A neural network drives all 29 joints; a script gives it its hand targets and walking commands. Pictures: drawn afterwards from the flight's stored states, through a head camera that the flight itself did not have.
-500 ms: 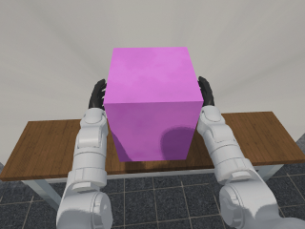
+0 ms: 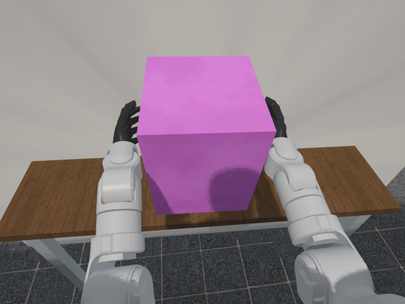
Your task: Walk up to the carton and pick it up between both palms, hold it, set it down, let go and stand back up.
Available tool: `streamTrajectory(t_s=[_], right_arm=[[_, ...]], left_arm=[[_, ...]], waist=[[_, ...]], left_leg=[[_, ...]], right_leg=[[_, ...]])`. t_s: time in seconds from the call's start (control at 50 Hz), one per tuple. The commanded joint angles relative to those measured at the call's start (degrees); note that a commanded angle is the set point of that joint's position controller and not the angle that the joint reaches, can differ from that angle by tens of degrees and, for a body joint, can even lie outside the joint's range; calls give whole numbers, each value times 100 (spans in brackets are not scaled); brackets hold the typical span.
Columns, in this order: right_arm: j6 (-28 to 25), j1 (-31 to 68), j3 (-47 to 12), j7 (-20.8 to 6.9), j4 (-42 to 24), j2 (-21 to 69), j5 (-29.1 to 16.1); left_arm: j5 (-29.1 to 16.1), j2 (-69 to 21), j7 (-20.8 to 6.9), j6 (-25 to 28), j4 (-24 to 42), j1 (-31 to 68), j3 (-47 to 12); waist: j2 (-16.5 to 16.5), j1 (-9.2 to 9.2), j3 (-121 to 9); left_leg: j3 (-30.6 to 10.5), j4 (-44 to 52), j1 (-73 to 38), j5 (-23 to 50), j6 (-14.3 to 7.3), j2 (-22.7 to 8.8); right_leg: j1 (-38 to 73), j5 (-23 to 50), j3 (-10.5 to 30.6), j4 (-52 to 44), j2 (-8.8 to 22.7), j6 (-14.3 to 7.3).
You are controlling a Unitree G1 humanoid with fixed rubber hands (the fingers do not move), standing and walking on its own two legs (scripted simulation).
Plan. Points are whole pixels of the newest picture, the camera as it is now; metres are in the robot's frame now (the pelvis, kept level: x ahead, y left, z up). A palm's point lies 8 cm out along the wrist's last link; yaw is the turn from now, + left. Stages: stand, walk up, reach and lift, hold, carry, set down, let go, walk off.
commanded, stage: reach and lift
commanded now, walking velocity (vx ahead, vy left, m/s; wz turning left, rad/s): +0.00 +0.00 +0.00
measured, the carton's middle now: (200, 139) +0.40 -0.01 +0.13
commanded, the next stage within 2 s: hold in 0.86 s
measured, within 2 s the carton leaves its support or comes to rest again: neither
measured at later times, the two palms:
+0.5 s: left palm (111, 141) +0.37 +0.15 +0.17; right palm (265, 133) +0.37 -0.14 +0.16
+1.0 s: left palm (113, 139) +0.36 +0.15 +0.18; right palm (271, 126) +0.37 -0.14 +0.18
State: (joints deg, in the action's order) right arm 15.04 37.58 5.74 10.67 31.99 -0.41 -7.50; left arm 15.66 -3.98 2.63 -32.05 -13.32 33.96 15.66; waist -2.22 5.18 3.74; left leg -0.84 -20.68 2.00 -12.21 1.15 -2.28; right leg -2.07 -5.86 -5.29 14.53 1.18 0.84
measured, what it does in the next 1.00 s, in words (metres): stands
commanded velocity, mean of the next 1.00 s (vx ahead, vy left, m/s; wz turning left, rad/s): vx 0.00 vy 0.00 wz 0.00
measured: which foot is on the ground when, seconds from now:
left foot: down 0.00-1.00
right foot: down 0.00-1.00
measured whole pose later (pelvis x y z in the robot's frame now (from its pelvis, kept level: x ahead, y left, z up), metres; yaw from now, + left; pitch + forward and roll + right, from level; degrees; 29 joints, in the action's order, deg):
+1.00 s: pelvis +0.00 -0.01 +0.00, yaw +1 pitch -9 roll -1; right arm 20.4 39.2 1.8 13.3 26.3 -0.7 -10.4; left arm 17.0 -4.0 -0.1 -39.7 -3.5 32.9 17.6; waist -1.9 5.7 4.9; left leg -1.9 -19.8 -1.0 -11.8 1.5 -2.3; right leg 1.2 -6.1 -6.3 14.0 1.1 0.6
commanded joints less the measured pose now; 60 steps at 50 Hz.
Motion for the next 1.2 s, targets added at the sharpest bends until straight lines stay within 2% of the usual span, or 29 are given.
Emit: streamTrajectory(t_s=[0.0, 0.08, 0.14, 0.16, 0.18, 0.26, 0.28, 0.32, 0.38, 0.46, 0.5, 0.54, 0.6, 0.66, 0.72, 0.82, 0.9, 0.98, 1.04, 1.1, 1.18], right_arm=[[-481, 4404, -2577, -529, -2071, 3412, -370], [-387, 4357, -2648, -470, -2106, 3417, -430], [-359, 4307, -2802, -391, -2386, 3408, -492], [-345, 4236, -2798, -371, -2389, 3376, -518], [-324, 4212, -2800, -359, -2506, 3365, -533], [-253, 4111, -2721, -336, -2441, 3235, -544], [-244, 4092, -2682, -335, -2463, 3187, -520], [-216, 4086, -2618, -338, -2355, 3087, -510], [-188, 3996, -2511, -359, -2243, 2989, -502], [-264, 4304, -2582, -422, -2643, 2950, -602], [-255, 4288, -2594, -446, -2597, 2887, -620], [-243, 4349, -2667, -464, -2712, 2902, -665], [-192, 4344, -2617, -498, -2460, 2909, -641], [-183, 4404, -2680, -504, -2443, 2991, -642], [-172, 4506, -2593, -479, -2374, 3009, -600], [-145, 4551, -2846, -386, -2639, 3167, -743], [-37, 4502, -2915, -311, -2721, 3193, -794], [52, 4589, -2738, -295, -2488, 3181, -701], [69, 4679, -2616, -306, -2409, 3147, -646], [93, 4723, -2471, -330, -2041, 3179, -607], [73, 4750, -2371, -369, -1873, 3136, -598]], left_arm=[[-677, -3175, -960, 217, 676, 3645, -2849], [-712, -3078, -1031, 168, 796, 3754, -2827], [-750, -3076, -1088, 104, 1008, 3656, -2940], [-780, -3101, -1080, 93, 1133, 3723, -3017], [-805, -3132, -1074, 75, 1220, 3664, -3070], [-808, -3075, -1103, -23, 1328, 3696, -3139], [-835, -3099, -1100, -36, 1396, 3707, -3209], [-779, -3081, -1126, -128, 1257, 3530, -3152], [-724, -3151, -1137, -214, 1344, 3506, -3164], [-843, -3281, -1061, -249, 1586, 3598, -3359], [-822, -3267, -1011, -271, 1672, 3624, -3385], [-818, -3254, -976, -300, 1713, 3572, -3358], [-697, -3158, -957, -352, 1572, 3590, -3213], [-673, -3090, -981, -379, 1547, 3592, -3078], [-660, -3036, -1019, -406, 1354, 3667, -2978], [-699, -2989, -1064, -377, 1558, 3689, -2954], [-731, -2875, -1116, -407, 1651, 3746, -2899], [-662, -2781, -1187, -477, 1480, 3955, -2772], [-691, -2788, -1237, -512, 1430, 4032, -2730], [-632, -2844, -1263, -539, 1261, 4225, -2670], [-605, -2936, -1252, -579, 1231, 4249, -2694]], waist=[[163, -63, -2891], [165, -30, -2888], [150, 30, -3077], [280, 76, -3081], [261, 95, -3137], [394, 169, -2845], [420, 234, -2829], [389, 231, -2551], [512, 280, -2463], [581, 243, -2791], [707, 236, -2877], [651, 182, -2903], [640, 80, -2638], [446, 29, -2638], [417, 50, -2645], [309, 4, -3037], [212, 28, -2999], [217, 50, -2663], [189, 78, -2605], [330, 115, -2422], [459, 143, -2474]], left_leg=[[112, 237, 33, 1454, 10, 599], [119, 237, 23, 1447, 17, 620], [123, 175, -89, 1711, 54, 634], [103, 146, -131, 1802, 110, 638], [83, 123, -194, 1937, 127, 628], [52, 138, -293, 1879, 189, 591], [44, 131, -338, 1966, 201, 570], [52, 169, -330, 1950, 212, 546], [39, 157, -496, 2105, 269, 497], [5, 35, -726, 2475, 343, 443], [-25, -15, -854, 2619, 389, 423], [-20, -15, -844, 2649, 372, 420], [51, 80, -687, 2342, 325, 449], [103, 150, -523, 2053, 234, 486], [157, 200, -372, 1815, 187, 527], [167, 128, -358, 2086, 140, 578], [172, 159, -248, 1935, 96, 610], [198, 291, -92, 1420, 41, 600], [195, 312, -97, 1345, 24, 567], [207, 362, -49, 1073, 55, 555], [210, 351, -128, 1147, 103, 523]], right_leg=[[1592, 1407, 121, 172, -408, 226], [1650, 1465, 121, 164, -385, 254], [1835, 1793, 117, 204, -393, 280], [1797, 1813, 81, 227, -421, 253], [1766, 1843, 70, 238, -454, 248], [1553, 1537, 30, 172, -473, 220], [1537, 1551, 22, 175, -485, 204], [1469, 1423, 7, 137, -494, 197], [1359, 1207, -29, 90, -529, 155], [1223, 1168, -63, 105, -579, 122], [1190, 1183, -65, 93, -583, 102], [1204, 1180, -52, 99, -591, 100], [1164, 1007, -25, 60, -563, 93], [1323, 1093, -7, 74, -525, 106], [1386, 1070, 4, 62, -502, 101], [1803, 1698, 48, 164, -472, 166], [1889, 1736, 63, 182, -436, 219], [1681, 1134, 49, 98, -393, 207], [1589, 988, 19, 95, -402, 196], [1462, 590, 8, 53, -411, 161], [1455, 554, -22, 66, -441, 105]])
